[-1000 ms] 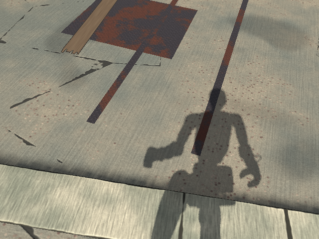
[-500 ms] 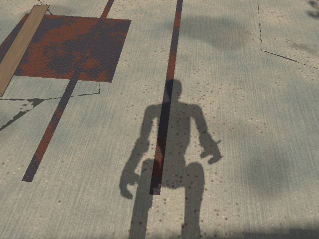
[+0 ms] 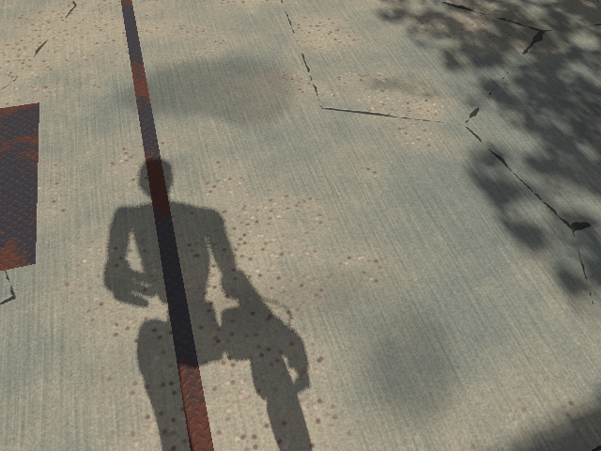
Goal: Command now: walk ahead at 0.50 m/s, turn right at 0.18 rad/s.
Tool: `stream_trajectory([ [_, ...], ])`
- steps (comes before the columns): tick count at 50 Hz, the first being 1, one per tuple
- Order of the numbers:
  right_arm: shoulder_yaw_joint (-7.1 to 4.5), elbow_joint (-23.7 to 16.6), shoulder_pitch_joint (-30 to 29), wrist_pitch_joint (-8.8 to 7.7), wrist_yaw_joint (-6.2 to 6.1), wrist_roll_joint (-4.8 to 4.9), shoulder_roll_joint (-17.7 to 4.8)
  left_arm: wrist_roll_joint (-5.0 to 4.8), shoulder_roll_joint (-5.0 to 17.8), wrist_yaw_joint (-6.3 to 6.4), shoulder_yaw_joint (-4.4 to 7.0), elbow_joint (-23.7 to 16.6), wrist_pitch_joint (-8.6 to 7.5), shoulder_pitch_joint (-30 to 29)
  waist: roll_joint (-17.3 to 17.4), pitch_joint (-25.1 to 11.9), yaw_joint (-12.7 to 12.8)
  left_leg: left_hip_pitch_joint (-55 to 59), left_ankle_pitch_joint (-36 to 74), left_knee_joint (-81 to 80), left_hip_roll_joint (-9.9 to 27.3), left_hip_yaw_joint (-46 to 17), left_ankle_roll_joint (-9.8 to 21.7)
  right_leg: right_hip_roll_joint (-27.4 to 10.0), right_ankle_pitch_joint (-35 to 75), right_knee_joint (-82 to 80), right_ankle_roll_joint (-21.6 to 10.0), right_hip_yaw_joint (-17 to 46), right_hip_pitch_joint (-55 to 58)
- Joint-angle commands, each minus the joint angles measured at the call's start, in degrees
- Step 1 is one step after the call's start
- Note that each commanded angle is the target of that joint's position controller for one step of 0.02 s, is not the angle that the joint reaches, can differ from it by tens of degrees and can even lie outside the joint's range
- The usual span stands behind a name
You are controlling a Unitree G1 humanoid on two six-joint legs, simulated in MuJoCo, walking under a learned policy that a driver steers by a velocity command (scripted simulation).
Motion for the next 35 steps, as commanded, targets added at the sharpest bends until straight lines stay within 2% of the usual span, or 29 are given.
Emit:
stream_trajectory([
  [1,-1.80,-4.5,-7.2,-1.71,1.47,-1.39,-7.5,0.15,2.6,0.10,0.19,-3.3,0.35,2.7,6.4,3.2,5.7,-6.5,9.2,-5.6,16.2,-9.7,12.7,-1.0,9.6,0.3,-1.8,2.7,6.5],
  [4,-1.73,-4.8,-7.3,-1.99,0.73,-1.22,-8.0,1.12,5.2,0.91,1.46,-4.7,-0.44,1.5,6.3,3.3,5.1,-3.1,8.3,-0.6,16.2,-8.4,11.1,0.3,3.7,1.0,-3.7,0.4,7.9],
  [6,-2.11,-4.9,-7.8,-1.48,0.25,-0.19,-10.2,0.26,6.1,1.22,2.29,-5.4,-1.20,1.5,5.9,3.9,5.9,-4.0,12.0,5.0,14.7,-6.2,9.3,2.7,0.5,-5.3,-4.3,-4.4,15.5],
  [7,-2.47,-4.8,-7.6,-1.26,0.51,-0.36,-11.7,-0.74,7.1,1.45,3.29,-4.3,-1.74,5.6,6.0,2.5,8.0,-7.6,19.1,12.0,12.7,-4.1,8.6,5.4,1.5,-7.5,-4.7,-7.9,25.8],
  [8,-2.75,-4.5,-6.9,-1.44,1.23,-1.34,-12.2,-1.62,9.5,1.98,4.72,-1.9,-2.67,13.8,3.1,0.0,11.2,-14.0,23.5,25.2,9.4,-0.8,6.3,7.4,2.3,-9.6,-6.3,-8.6,38.9],
  [9,-0.90,-4.5,0.4,-1.47,2.39,-2.57,-4.1,-1.47,14.1,3.70,5.79,-1.1,-2.78,21.8,-10.1,-12.5,10.7,-25.4,-1.0,46.7,3.2,0.3,0.6,-4.5,15.9,-13.7,-18.9,10.4,59.4],
  [10,0.22,-6.0,0.1,-2.39,3.59,-1.28,-1.4,-0.53,12.0,3.52,4.17,-0.2,-2.71,30.9,-10.8,-16.6,13.9,-38.5,-27.0,59.7,-4.5,-8.5,-0.5,-15.1,18.1,-22.2,-27.3,32.8,67.3],
  [11,-0.09,-11.0,-14.4,-2.49,3.72,1.35,-2.5,0.01,10.1,3.34,4.41,2.7,-4.19,32.9,-7.7,0.5,18.1,-53.4,-23.4,63.1,-2.3,-13.6,1.6,-16.6,0.4,-27.4,-23.1,35.3,56.5],
  [12,-0.96,-11.6,-18.9,-2.10,2.17,0.50,-4.6,-1.65,7.2,2.86,3.30,3.6,-4.51,27.2,-3.4,4.8,14.3,-52.6,-17.1,63.9,2.3,-13.7,2.2,-16.2,-6.7,-27.0,-19.8,30.9,45.9],
  [13,-1.55,-10.4,-16.8,-1.37,1.13,-0.76,-6.1,-1.75,2.7,2.54,1.58,2.4,-3.72,21.8,0.5,2.6,10.5,-46.6,-12.3,61.9,4.3,-13.5,2.5,-14.5,-7.1,-27.1,-18.9,26.3,37.0],
  [14,-0.89,-9.2,-14.3,-0.83,0.79,-1.33,-4.3,-1.15,0.8,2.36,0.83,1.9,-3.02,17.1,0.0,4.2,6.7,-41.3,-7.9,58.1,6.4,-14.1,2.6,-14.0,-2.1,-28.5,-18.4,22.8,28.8],
  [15,0.36,-8.2,-13.0,-0.07,1.16,-3.10,-1.7,0.01,-1.9,2.91,-0.37,1.0,-2.25,12.4,1.4,5.9,4.3,-37.9,-1.1,51.8,8.7,-15.9,3.1,-11.8,-5.4,-29.0,-16.0,19.4,22.4],
  [16,0.53,-8.2,-13.7,0.56,1.67,-2.99,-0.5,0.00,-1.5,3.49,-0.23,0.3,-2.14,11.0,0.2,4.4,4.5,-36.0,2.2,49.9,7.7,-13.6,2.7,-9.7,-4.3,-30.1,-15.8,16.2,20.5],
  [17,0.72,-8.3,-14.6,0.45,2.24,-3.22,-0.9,0.71,-2.5,4.65,-0.98,0.0,-3.09,9.9,1.4,3.0,4.7,-37.0,12.4,42.1,7.9,-14.7,2.5,-7.4,-4.7,-28.0,-14.0,13.6,21.7],
  [18,0.43,-8.3,-15.7,0.26,2.76,-2.17,-1.3,0.53,0.0,5.12,-0.46,0.2,-3.65,11.0,1.0,1.3,5.9,-33.6,22.0,35.3,6.7,-12.2,1.9,-4.8,-3.0,-26.4,-13.3,8.1,20.3],
  [20,0.46,-9.1,-20.0,0.38,3.48,-0.54,-1.3,1.06,2.9,4.85,-0.08,3.4,-3.21,16.5,0.4,3.1,8.2,-24.1,36.7,24.5,4.5,-7.4,1.0,-1.8,-6.8,-24.5,-11.7,2.0,13.3],
  [21,0.54,-9.9,-21.8,0.91,3.70,-0.32,-1.5,1.52,3.4,4.21,-0.24,5.0,-3.00,19.0,0.0,5.1,8.3,-21.6,37.6,24.1,4.4,-7.6,0.9,-3.8,-9.2,-24.4,-12.0,3.2,10.6],
  [22,-1.22,-11.6,-25.7,0.96,2.57,7.55,-4.7,-8.40,9.0,6.50,2.86,5.7,-2.38,17.7,0.8,9.3,7.3,-19.5,36.4,20.2,2.3,-11.1,1.4,-5.0,-3.8,-23.3,-10.3,4.0,7.3],
  [23,-0.84,-13.0,-28.1,0.96,2.64,8.14,-4.6,-8.68,9.0,7.09,2.52,6.9,-2.20,19.9,1.6,8.8,8.5,-19.8,36.5,17.8,1.1,-10.6,1.8,-5.5,-5.5,-21.9,-8.9,3.0,10.6],
  [25,-0.75,-13.9,-31.1,1.46,3.33,6.25,-3.1,-6.51,6.4,7.36,2.72,9.0,-1.59,22.8,2.1,8.8,10.6,-23.6,37.6,14.1,2.0,-11.3,2.9,-6.3,-7.4,-15.4,-7.3,1.5,18.7],
  [27,-0.25,-13.9,-32.7,1.74,4.61,5.96,-0.9,-5.49,3.9,7.11,2.73,9.7,-0.54,25.1,2.8,8.7,12.4,-27.0,35.7,10.1,3.1,-11.4,3.2,-7.1,-7.3,-9.7,-6.9,1.8,26.7],
  [28,-0.37,-13.3,-31.3,1.76,4.95,5.91,-0.9,-5.22,4.0,7.04,2.98,9.9,0.09,24.9,2.7,8.8,11.8,-27.3,32.5,8.8,3.6,-11.1,3.5,-7.7,-3.6,-6.6,-6.9,2.2,29.4],
  [29,-1.11,-11.7,-26.6,1.78,4.78,5.58,-2.1,-4.81,5.1,6.77,3.45,9.7,0.71,24.1,3.4,7.1,9.5,-23.1,27.5,7.9,2.7,-9.3,4.0,-7.7,3.9,-0.9,-6.8,1.4,30.2],
  [30,-2.43,-8.4,-16.9,1.78,4.27,4.82,-3.9,-4.73,5.8,6.30,3.65,9.2,1.05,22.4,5.0,2.8,4.7,-11.0,27.0,6.3,-0.1,-5.3,5.1,-5.3,12.9,9.9,-5.8,-1.9,27.9],
  [31,-4.07,-4.8,-5.5,2.20,3.53,4.28,-7.3,-4.19,5.6,5.72,3.77,8.5,0.23,22.1,6.5,-3.1,0.6,7.7,33.2,10.4,1.0,-6.7,7.4,-1.7,9.6,27.9,-4.0,-4.4,17.2],
  [32,-5.21,-4.3,-1.7,2.03,2.91,4.34,-12.7,-3.12,-0.1,4.40,2.07,7.4,-1.32,29.8,20.4,-11.6,3.8,35.2,52.4,26.7,12.9,-24.1,17.3,3.8,-34.0,55.0,0.9,-4.2,-10.3],
  [33,-5.22,-5.2,1.1,2.74,2.50,6.05,-12.1,-3.52,6.1,3.78,2.39,4.9,-3.10,29.9,14.1,-22.9,1.0,40.3,40.9,23.0,16.9,-35.5,21.7,2.5,-33.2,54.5,0.8,4.9,-13.3],
  [34,-6.54,-3.7,3.9,3.35,1.42,5.78,-15.7,-7.70,5.1,3.67,1.74,-0.3,-4.19,21.8,15.9,-22.5,-0.6,41.7,4.2,10.5,21.7,-49.8,26.3,3.7,-27.8,56.4,2.0,5.6,-23.6],
  [35,-5.76,-6.0,-4.1,3.83,0.32,5.07,-11.3,-6.78,6.7,5.51,2.47,-1.9,-3.98,13.0,1.6,-14.1,0.7,29.1,-10.4,2.0,19.3,-50.7,20.4,1.1,-19.5,50.2,1.4,4.0,-23.6],
])
Keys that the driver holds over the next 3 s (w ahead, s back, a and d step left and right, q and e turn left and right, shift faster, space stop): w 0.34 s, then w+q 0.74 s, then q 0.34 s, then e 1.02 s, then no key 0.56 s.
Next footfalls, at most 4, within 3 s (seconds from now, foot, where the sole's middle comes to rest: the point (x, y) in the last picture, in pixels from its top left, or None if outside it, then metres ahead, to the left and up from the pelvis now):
0.16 right None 0.19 -0.14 -0.78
0.60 left None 0.54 0.07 -0.90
1.04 right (307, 371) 0.78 -0.08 -0.90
1.50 left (197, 383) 0.78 0.20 -0.90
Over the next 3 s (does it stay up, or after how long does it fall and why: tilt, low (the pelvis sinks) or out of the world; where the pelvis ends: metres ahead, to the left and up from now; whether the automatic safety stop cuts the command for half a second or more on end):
stays up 0.79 0.04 -0.12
